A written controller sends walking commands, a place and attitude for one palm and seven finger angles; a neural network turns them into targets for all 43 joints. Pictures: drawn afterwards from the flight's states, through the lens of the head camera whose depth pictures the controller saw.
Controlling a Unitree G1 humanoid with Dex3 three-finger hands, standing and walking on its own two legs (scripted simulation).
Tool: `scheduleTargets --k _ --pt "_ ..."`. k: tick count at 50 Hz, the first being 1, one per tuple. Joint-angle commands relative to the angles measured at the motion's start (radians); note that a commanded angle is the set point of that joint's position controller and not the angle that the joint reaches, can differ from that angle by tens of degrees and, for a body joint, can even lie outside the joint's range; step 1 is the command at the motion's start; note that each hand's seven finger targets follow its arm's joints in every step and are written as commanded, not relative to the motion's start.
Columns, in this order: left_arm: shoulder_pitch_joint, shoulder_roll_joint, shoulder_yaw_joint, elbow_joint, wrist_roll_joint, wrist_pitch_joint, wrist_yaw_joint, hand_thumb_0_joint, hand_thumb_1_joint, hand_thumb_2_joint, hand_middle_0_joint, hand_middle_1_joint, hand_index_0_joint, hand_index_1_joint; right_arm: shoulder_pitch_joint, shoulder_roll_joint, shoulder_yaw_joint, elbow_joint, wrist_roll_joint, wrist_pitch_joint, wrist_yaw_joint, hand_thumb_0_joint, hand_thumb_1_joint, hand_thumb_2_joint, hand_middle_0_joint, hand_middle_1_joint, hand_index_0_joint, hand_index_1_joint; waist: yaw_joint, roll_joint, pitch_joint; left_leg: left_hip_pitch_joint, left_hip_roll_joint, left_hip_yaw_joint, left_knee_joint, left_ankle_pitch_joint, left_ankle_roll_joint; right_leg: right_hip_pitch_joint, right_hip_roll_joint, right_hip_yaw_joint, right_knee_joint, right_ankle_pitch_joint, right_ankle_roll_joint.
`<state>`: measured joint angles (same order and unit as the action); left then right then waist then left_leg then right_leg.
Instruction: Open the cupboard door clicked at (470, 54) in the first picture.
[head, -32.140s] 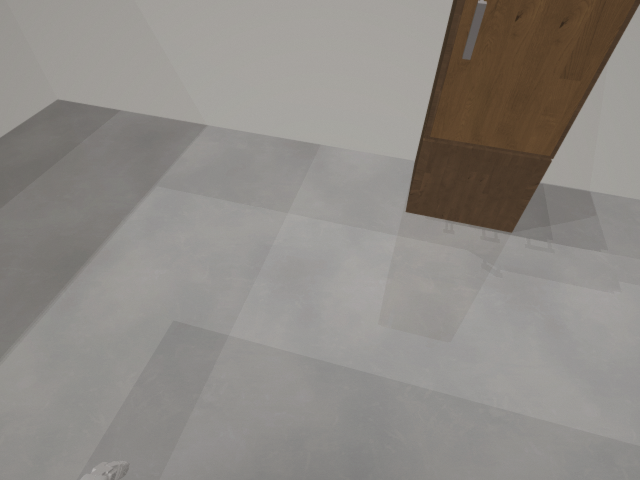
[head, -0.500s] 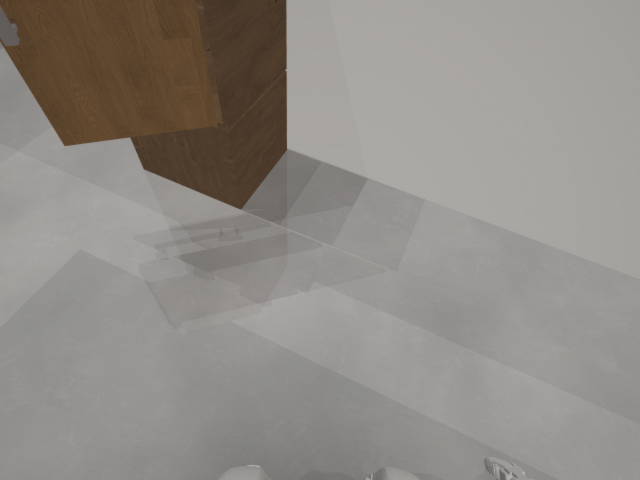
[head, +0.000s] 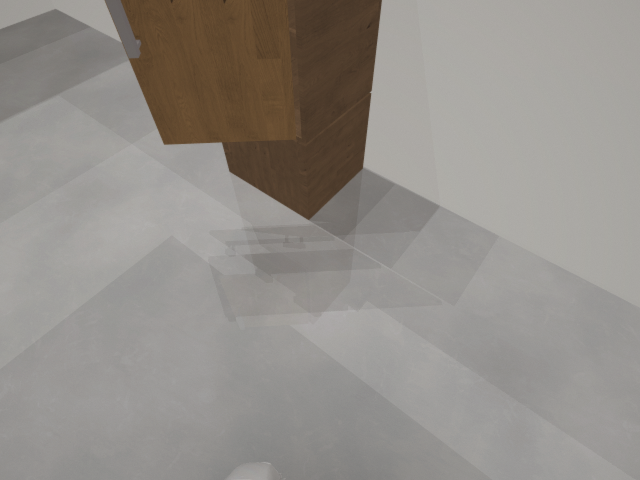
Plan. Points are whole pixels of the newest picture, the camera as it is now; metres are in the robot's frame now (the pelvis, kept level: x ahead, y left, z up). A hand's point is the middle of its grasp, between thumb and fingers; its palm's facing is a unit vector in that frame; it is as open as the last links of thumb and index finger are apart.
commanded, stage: take the last steps up to it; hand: left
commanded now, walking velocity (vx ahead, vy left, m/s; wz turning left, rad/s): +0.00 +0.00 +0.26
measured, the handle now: (124, 19) +1.04 +0.52 +0.05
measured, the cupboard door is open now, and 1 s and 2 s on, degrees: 42 42 42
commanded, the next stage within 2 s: come to a stop and stand still in 1.54 s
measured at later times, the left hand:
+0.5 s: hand out of the picture +0.10 +0.22 -0.16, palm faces +0.21 -0.95 -0.25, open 7.4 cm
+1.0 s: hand (127, 440) +0.18 +0.31 -0.18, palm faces +0.25 -0.95 -0.20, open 7.4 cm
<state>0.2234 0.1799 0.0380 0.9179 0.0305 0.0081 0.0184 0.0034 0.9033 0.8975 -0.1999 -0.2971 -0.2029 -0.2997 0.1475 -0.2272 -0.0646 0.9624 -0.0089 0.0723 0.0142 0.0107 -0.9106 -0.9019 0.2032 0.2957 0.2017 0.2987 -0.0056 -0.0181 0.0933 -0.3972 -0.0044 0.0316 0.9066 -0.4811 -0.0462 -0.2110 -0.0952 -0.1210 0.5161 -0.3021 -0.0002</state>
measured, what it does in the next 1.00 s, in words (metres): walks ahead: left foot, then right foot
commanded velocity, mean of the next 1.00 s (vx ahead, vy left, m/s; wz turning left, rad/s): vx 0.29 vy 0.13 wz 0.10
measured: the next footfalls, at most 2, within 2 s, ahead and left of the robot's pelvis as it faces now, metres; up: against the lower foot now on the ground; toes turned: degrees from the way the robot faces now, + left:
left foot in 0.10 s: +0.03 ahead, +0.12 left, +0.00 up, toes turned +5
right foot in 0.42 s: +0.12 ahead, -0.11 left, +0.00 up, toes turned +1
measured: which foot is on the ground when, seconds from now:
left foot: up 0.00-0.08, down 0.10-0.42, up 0.44-0.78, down 0.80-1.00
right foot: down 0.00-0.10, up 0.12-0.40, down 0.42-0.80, up 0.82-1.00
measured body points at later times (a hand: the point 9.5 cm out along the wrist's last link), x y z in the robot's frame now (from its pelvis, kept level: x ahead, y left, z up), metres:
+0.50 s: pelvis +0.06 +0.01 -0.01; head +0.08 -0.01 +0.44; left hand +0.09 +0.26 -0.14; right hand +0.10 -0.23 -0.17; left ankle +0.00 +0.12 -0.70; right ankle +0.08 -0.11 -0.74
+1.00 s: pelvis +0.21 +0.12 +0.00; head +0.24 +0.12 +0.44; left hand +0.17 +0.36 -0.16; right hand +0.32 -0.10 -0.15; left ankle +0.21 +0.22 -0.74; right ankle +0.23 +0.01 -0.68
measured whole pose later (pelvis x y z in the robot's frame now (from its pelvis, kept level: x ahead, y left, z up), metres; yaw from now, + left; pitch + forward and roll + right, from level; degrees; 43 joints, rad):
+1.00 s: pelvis +0.21 +0.12 +0.00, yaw +10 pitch +0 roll +1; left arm 0.27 0.18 0.07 1.06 0.03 0.01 -0.01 0.01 0.91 0.90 -0.20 -0.30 -0.20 -0.30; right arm 0.20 -0.17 -0.04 0.99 -0.03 -0.05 -0.02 -0.01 -0.94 -0.90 0.21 0.30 0.21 0.30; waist 0.03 -0.02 0.06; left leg -0.25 0.02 0.17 0.48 -0.23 0.04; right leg -0.49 -0.11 -0.10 1.05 -0.39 -0.01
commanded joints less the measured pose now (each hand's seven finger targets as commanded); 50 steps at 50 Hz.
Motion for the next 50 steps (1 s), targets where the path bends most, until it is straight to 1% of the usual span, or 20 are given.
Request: scheduleTargets --k 1,3,4,5,6,8,11,16,19,20,21,23,27,35,38,39,40,41,46,50 --pt "0.083 0.227 0.059 -0.012 -0.005 -0.023 0.01 0.0 0.9 0.9 -0.2 -0.3 -0.2 -0.3 -0.044 -0.027 0.005 -0.072 0.004 -0.045 -0.005 0.0 -0.9 -0.9 0.2 0.3 0.2 0.3 0.041 -0.175 -0.132 0.041 -0.021 0.05 -0.273 0.077 0.005 0.176 -0.214 0.134 -0.066 0.67 -0.111" --pt "0.054 0.21 0.057 -0.002 -0.015 -0.021 0.007 0.0 0.9 0.9 -0.2 -0.3 -0.2 -0.3 0.025 -0.049 0.005 -0.042 0.0 -0.057 -0.006 0.0 -0.9 -0.9 0.2 0.3 0.2 0.3 0.001 -0.136 -0.151 0.216 -0.004 0.033 -0.477 0.264 0.023 0.077 -0.186 0.098 -0.004 0.488 -0.048" --pt "0.05 0.178 0.054 -0.016 -0.024 -0.016 0.002 0.0 0.9 0.9 -0.2 -0.3 -0.2 -0.3 0.054 -0.112 -0.005 -0.04 -0.01 -0.068 -0.01 0.0 -0.9 -0.9 0.2 0.3 0.2 0.3 -0.013 0.021 -0.176 0.332 0.101 -0.078 -0.531 0.377 0.068 -0.043 -0.137 0.044 0.085 0.293 0.0" --pt "0.048 0.125 0.045 -0.04 -0.025 -0.01 -0.006 0.0 0.9 0.9 -0.2 -0.3 -0.2 -0.3 0.106 -0.201 -0.024 -0.036 -0.022 -0.069 -0.014 0.0 -0.9 -0.9 0.2 0.3 0.2 0.3 -0.035 0.26 -0.188 0.427 0.31 -0.342 -0.545 0.519 0.189 -0.237 -0.021 -0.032 0.256 -0.149 0.053" --pt "-0.016 0.116 0.038 -0.073 -0.013 -0.003 -0.008 0.0 0.9 0.9 -0.2 -0.3 -0.2 -0.3 0.155 -0.239 -0.031 -0.03 -0.028 -0.055 -0.02 0.0 -0.9 -0.9 0.2 0.3 0.2 0.3 -0.069 0.265 -0.157 0.363 0.393 -0.419 -0.603 0.367 0.285 -0.307 0.02 0.006 0.424 -0.364 0.045" --pt "-0.113 0.129 0.042 -0.071 -0.005 0.001 -0.018 0.0 0.9 0.9 -0.2 -0.3 -0.2 -0.3 0.164 -0.191 -0.022 -0.022 -0.024 -0.07 -0.038 0.0 -0.9 -0.9 0.2 0.3 0.2 0.3 -0.067 0.312 -0.089 0.337 0.319 -0.423 -0.633 0.233 0.287 -0.446 0.004 0.094 0.599 -0.27 0.031" --pt "-0.077 0.103 0.041 -0.032 -0.008 -0.01 -0.038 0.0 0.9 0.9 -0.2 -0.3 -0.2 -0.3 0.123 -0.146 -0.005 -0.033 -0.021 -0.096 -0.041 0.0 -0.9 -0.9 0.2 0.3 0.2 0.3 -0.018 0.145 -0.074 0.3 0.251 -0.316 -0.643 0.312 0.253 -0.385 -0.003 0.089 0.534 -0.153 0.027" --pt "-0.068 0.082 0.033 -0.024 -0.009 -0.016 -0.045 0.0 0.9 0.9 -0.2 -0.3 -0.2 -0.3 0.128 -0.148 -0.008 -0.015 -0.02 -0.095 -0.031 0.0 -0.9 -0.9 0.2 0.3 0.2 0.3 -0.006 0.169 -0.054 0.19 0.196 -0.248 -0.65 0.192 0.235 -0.182 0.038 0.019 0.245 -0.12 0.028" --pt "0.071 0.105 0.05 0.023 -0.006 -0.028 -0.044 0.0 0.9 0.9 -0.2 -0.3 -0.2 -0.3 0.083 -0.136 -0.008 -0.015 -0.012 -0.089 -0.026 0.0 -0.9 -0.9 0.2 0.3 0.2 0.3 0.07 0.094 -0.058 0.017 0.131 -0.197 -0.52 0.077 0.183 0.119 0.062 0.002 0.011 -0.007 0.025" --pt "0.158 0.148 0.064 0.046 0.0 -0.039 -0.037 0.0 0.9 0.9 -0.2 -0.3 -0.2 -0.3 0.072 -0.104 -0.003 -0.024 -0.004 -0.093 -0.021 0.0 -0.9 -0.9 0.2 0.3 0.2 0.3 0.114 -0.032 -0.07 -0.125 0.048 -0.112 -0.362 0.022 0.132 0.293 -0.029 0.113 -0.114 -0.086 0.003" --pt "0.242 0.253 0.087 0.065 0.007 -0.048 -0.025 0.0 0.9 0.9 -0.2 -0.3 -0.2 -0.3 0.075 -0.039 0.006 -0.053 0.003 -0.099 -0.013 0.0 -0.9 -0.9 0.2 0.3 0.2 0.3 0.147 -0.337 -0.086 -0.323 -0.056 0.013 -0.07 -0.098 0.069 0.421 -0.33 0.504 -0.29 -0.232 -0.099" --pt "0.209 0.259 0.085 0.045 -0.007 -0.044 -0.007 0.0 0.9 0.9 -0.2 -0.3 -0.2 -0.3 0.007 -0.089 -0.01 -0.08 -0.015 -0.083 -0.001 0.0 -0.9 -0.9 0.2 0.3 0.2 0.3 0.112 -0.197 -0.01 -0.344 0.042 -0.089 0.235 -0.045 0.053 0.192 -0.442 0.657 -0.405 -0.481 -0.194" --pt "0.091 0.139 0.048 0.041 -0.008 -0.075 -0.008 0.0 0.9 0.9 -0.2 -0.3 -0.2 -0.3 0.031 -0.037 -0.005 -0.026 -0.018 -0.063 0.023 0.0 -0.9 -0.9 0.2 0.3 0.2 0.3 0.027 -0.178 0.032 -0.252 0.11 -0.043 0.191 0.236 0.01 0.031 -0.274 0.215 -0.387 -0.045 -0.09" --pt "0.166 0.186 0.055 0.129 0.0 -0.08 -0.01 0.0 0.9 0.9 -0.2 -0.3 -0.2 -0.3 -0.039 0.013 0.012 -0.054 -0.008 -0.091 0.045 0.0 -0.9 -0.9 0.2 0.3 0.2 0.3 0.056 -0.167 -0.02 -0.043 0.043 0.096 -0.274 0.249 0.022 0.108 -0.244 0.048 -0.264 0.267 -0.073" --pt "0.14 0.171 0.057 0.133 -0.004 -0.068 -0.014 0.0 0.9 0.9 -0.2 -0.3 -0.2 -0.3 0.131 -0.05 -0.001 -0.003 -0.016 -0.108 0.027 0.0 -0.9 -0.9 0.2 0.3 0.2 0.3 -0.033 -0.083 -0.085 0.289 0.002 0.144 -0.433 0.271 0.048 -0.015 -0.175 -0.02 -0.034 0.289 -0.033" --pt "0.156 0.121 0.047 0.118 -0.008 -0.062 -0.02 0.0 0.9 0.9 -0.2 -0.3 -0.2 -0.3 0.272 -0.142 -0.024 0.032 -0.026 -0.115 0.01 0.0 -0.9 -0.9 0.2 0.3 0.2 0.3 -0.093 0.114 -0.172 0.498 0.138 -0.016 -0.443 0.25 0.101 -0.165 -0.103 -0.078 0.211 0.152 0.0" --pt "0.144 0.063 0.034 0.077 -0.016 -0.059 -0.024 0.0 0.9 0.9 -0.2 -0.3 -0.2 -0.3 0.397 -0.241 -0.051 0.055 -0.032 -0.115 -0.01 0.0 -0.9 -0.9 0.2 0.3 0.2 0.3 -0.13 0.331 -0.244 0.607 0.371 -0.361 -0.564 0.229 0.205 -0.364 0.029 -0.09 0.513 -0.306 0.029" --pt "0.068 0.053 0.028 0.039 -0.01 -0.06 -0.019 0.0 0.9 0.9 -0.2 -0.3 -0.2 -0.3 0.408 -0.26 -0.047 0.063 -0.028 -0.108 -0.02 0.0 -0.9 -0.9 0.2 0.3 0.2 0.3 -0.136 0.255 -0.21 0.54 0.432 -0.41 -0.622 0.184 0.267 -0.443 0.024 0.024 0.695 -0.331 -0.009" --pt "0.057 0.028 0.028 0.075 -0.004 -0.033 -0.034 0.0 0.9 0.9 -0.2 -0.3 -0.2 -0.3 0.153 -0.09 0.0 0.01 -0.025 -0.131 -0.035 0.0 -0.9 -0.9 0.2 0.3 0.2 0.3 -0.004 0.15 -0.047 0.163 0.33 -0.169 -0.719 0.144 0.214 -0.368 -0.067 0.077 0.634 -0.094 -0.01" --pt "0.052 0.01 0.026 0.062 -0.005 -0.023 -0.039 0.0 0.9 0.9 -0.2 -0.3 -0.2 -0.3 0.131 -0.088 -0.006 0.018 -0.027 -0.13 -0.027 0.0 -0.9 -0.9 0.2 0.3 0.2 0.3 0.025 0.109 -0.041 0.106 0.29 -0.066 -0.749 0.124 0.224 -0.201 -0.035 0.032 0.33 -0.029 -0.006"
